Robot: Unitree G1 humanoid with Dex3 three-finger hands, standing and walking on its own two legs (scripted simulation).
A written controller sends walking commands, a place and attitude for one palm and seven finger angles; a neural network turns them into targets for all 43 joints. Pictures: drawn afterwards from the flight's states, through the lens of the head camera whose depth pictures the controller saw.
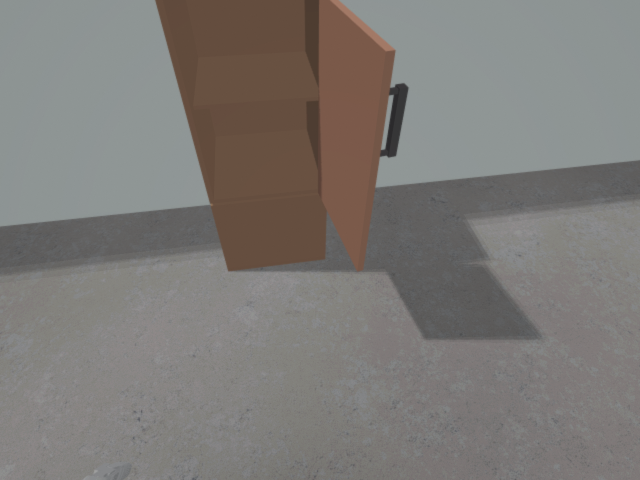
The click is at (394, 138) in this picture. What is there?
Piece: cupboard door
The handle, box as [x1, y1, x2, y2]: [380, 83, 408, 157]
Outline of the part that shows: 404,83 395,84 394,87 390,88 389,94 393,94 394,96 386,147 383,150 381,150 380,156 386,155 388,157 393,156 396,153 408,87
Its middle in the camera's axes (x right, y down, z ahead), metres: +0.14 -0.24 +0.80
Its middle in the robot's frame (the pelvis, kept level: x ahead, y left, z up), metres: +0.77 -0.09 +0.05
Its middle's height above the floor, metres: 0.82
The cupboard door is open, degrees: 99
